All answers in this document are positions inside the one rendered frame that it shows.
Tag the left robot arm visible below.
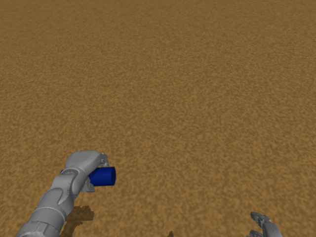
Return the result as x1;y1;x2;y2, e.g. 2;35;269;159
15;166;86;237

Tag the right robot hand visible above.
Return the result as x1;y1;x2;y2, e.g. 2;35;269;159
246;212;283;237

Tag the can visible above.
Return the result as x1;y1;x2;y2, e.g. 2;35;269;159
60;167;116;186

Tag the left robot hand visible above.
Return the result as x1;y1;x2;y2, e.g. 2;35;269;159
65;150;109;193

